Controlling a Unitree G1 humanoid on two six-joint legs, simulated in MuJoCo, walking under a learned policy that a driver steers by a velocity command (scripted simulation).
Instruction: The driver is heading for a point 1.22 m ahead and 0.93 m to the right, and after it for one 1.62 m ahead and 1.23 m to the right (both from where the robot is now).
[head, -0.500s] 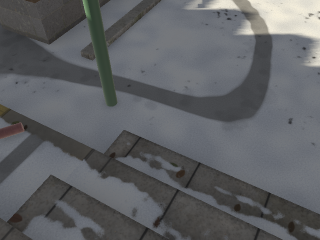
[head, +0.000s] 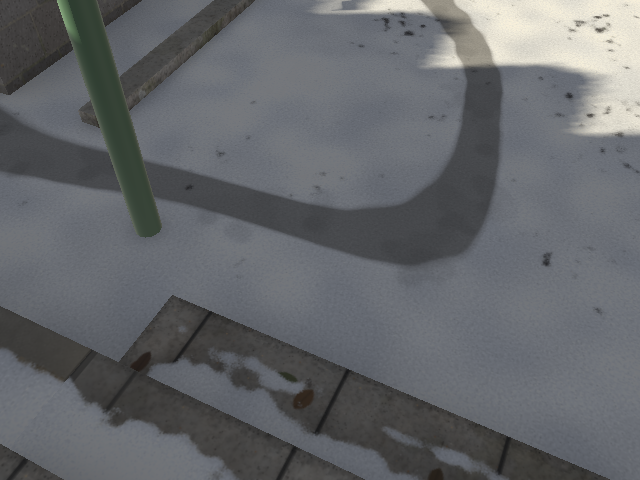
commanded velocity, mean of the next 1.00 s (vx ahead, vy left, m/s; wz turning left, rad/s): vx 0.02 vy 0.00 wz -0.56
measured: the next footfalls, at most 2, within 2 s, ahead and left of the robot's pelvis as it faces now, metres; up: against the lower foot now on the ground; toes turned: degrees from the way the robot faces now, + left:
left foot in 0.34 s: +0.13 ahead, +0.12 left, +0.00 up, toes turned -14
right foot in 0.92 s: +0.02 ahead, -0.11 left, +0.00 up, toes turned -39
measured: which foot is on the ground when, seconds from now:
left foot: up 0.00-0.32, down 0.34-0.92, up 0.94-1.00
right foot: down 0.00-0.34, up 0.36-0.90, down 0.92-1.00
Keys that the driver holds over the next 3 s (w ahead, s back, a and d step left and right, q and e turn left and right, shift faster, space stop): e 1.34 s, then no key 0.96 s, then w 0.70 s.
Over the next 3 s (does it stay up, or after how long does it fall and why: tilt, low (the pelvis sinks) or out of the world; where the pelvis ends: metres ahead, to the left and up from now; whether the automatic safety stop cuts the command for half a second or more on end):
stays up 0.25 -0.13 -0.09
